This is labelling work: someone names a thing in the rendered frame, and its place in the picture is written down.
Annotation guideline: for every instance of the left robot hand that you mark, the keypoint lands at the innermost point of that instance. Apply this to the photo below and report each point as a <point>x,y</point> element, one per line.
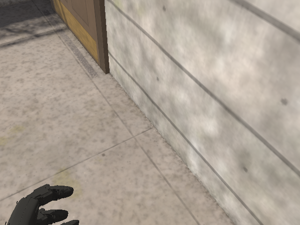
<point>27,210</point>

